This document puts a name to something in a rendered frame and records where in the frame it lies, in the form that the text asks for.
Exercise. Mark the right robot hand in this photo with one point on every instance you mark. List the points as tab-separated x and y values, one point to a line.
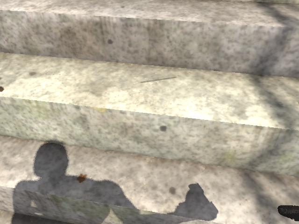
289	211

